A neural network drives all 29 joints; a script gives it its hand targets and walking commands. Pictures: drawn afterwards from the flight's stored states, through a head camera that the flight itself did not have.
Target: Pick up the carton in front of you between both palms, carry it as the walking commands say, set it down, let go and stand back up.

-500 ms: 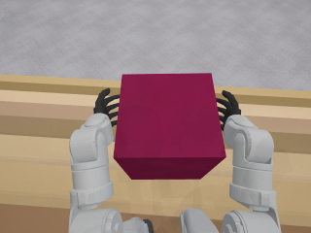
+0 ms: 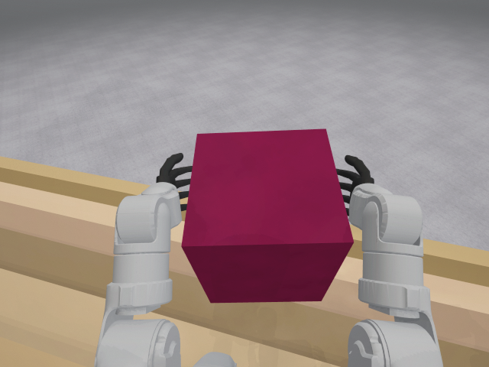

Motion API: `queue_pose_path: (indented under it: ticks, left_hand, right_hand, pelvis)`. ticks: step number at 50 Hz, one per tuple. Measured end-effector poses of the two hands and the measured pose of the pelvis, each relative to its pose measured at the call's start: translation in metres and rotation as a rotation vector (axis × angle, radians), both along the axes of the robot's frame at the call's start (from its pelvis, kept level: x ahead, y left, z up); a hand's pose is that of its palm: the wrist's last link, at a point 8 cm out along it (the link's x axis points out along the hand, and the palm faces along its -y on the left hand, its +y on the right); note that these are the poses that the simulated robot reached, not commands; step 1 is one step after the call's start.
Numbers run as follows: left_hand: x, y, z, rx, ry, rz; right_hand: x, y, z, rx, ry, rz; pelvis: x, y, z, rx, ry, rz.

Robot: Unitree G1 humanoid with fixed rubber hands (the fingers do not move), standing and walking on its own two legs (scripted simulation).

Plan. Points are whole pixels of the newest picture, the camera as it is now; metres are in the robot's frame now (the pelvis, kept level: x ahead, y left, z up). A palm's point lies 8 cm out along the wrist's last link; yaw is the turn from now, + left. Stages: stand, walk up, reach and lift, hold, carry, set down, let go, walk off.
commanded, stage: carry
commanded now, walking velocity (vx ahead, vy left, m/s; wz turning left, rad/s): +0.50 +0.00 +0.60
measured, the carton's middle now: (263, 223) +0.33 +0.04 +0.06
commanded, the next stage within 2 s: none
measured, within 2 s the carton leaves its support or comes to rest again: neither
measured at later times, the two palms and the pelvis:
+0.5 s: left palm (237, 174) +0.63 +0.14 -0.11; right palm (341, 181) +0.65 -0.16 -0.11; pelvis +0.32 -0.01 -0.18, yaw +11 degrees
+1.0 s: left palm (231, 162) +0.89 +0.21 -0.29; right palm (303, 155) +0.99 -0.07 -0.30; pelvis +0.65 -0.04 -0.34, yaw +16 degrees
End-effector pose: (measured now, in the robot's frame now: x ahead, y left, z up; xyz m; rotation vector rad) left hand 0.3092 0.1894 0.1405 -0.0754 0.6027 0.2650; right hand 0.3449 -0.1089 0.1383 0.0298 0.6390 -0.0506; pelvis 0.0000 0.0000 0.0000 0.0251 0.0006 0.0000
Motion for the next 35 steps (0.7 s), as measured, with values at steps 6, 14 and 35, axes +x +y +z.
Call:
queue_pose_path:
  ticks: [6,14,35]
  left_hand:
    - [0.067,-0.023,-0.082,-0.062,0.099,0.002]
    - [0.166,-0.033,-0.143,-0.05,0.033,0.022]
    - [0.423,-0.012,-0.329,-0.038,-0.037,0.203]
  right_hand:
    - [0.052,-0.024,-0.088,0.027,0.11,-0.06]
    - [0.152,-0.034,-0.157,0.067,0.049,-0.066]
    - [0.484,0.003,-0.311,-0.002,-0.033,0.178]
  pelvis:
    - [0.055,-0.015,-0.03,-0.016,0.025,0.038]
    - [0.163,-0.015,-0.08,-0.007,0.039,0.066]
    - [0.478,-0.053,-0.269,-0.007,0.031,0.296]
